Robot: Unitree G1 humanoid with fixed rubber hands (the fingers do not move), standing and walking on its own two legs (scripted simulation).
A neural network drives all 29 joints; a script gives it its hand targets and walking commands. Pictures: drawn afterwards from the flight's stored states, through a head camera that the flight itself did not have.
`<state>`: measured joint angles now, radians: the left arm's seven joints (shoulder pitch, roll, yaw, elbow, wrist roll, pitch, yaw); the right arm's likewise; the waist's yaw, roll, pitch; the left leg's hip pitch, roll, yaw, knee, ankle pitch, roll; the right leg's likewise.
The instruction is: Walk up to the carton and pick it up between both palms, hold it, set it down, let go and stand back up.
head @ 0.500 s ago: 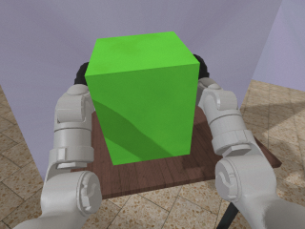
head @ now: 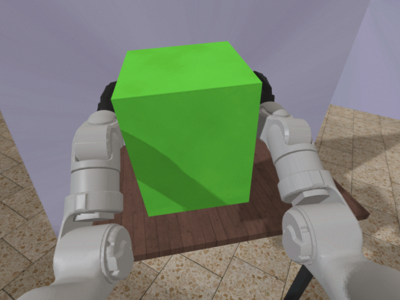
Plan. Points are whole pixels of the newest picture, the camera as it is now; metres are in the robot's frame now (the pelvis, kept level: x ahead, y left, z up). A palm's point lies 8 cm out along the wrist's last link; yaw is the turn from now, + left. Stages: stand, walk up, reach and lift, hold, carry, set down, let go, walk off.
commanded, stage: hold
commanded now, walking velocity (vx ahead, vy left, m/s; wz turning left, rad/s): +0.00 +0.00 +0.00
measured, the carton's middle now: (188, 127) +0.38 +0.01 +0.25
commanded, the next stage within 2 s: none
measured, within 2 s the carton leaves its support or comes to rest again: neither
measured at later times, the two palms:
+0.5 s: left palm (108, 120) +0.37 +0.16 +0.27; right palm (262, 110) +0.38 -0.13 +0.29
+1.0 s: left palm (108, 120) +0.37 +0.16 +0.27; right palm (262, 110) +0.38 -0.13 +0.29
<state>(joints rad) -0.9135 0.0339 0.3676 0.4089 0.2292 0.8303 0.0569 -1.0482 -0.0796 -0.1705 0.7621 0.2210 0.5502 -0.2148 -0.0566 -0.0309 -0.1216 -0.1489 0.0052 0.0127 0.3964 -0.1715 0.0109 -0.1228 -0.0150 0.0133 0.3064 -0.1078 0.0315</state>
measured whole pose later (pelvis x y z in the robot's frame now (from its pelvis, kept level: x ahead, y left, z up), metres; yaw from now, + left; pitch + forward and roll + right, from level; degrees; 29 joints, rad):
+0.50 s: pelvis +0.00 +0.00 +0.00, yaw +0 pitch -4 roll -1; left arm -0.91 0.03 0.37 0.41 0.23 0.83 0.06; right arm -1.05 -0.08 -0.17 0.76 0.22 0.55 -0.22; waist -0.06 -0.03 -0.12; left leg -0.15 0.01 0.01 0.40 -0.17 0.01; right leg -0.12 -0.01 0.01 0.31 -0.11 0.03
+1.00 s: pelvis +0.00 +0.00 +0.00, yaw +0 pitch -4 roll -1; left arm -0.91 0.03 0.37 0.41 0.23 0.83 0.06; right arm -1.05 -0.08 -0.17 0.76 0.22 0.55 -0.22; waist -0.06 -0.03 -0.12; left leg -0.15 0.01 0.01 0.40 -0.17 0.01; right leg -0.12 -0.01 0.01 0.31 -0.11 0.03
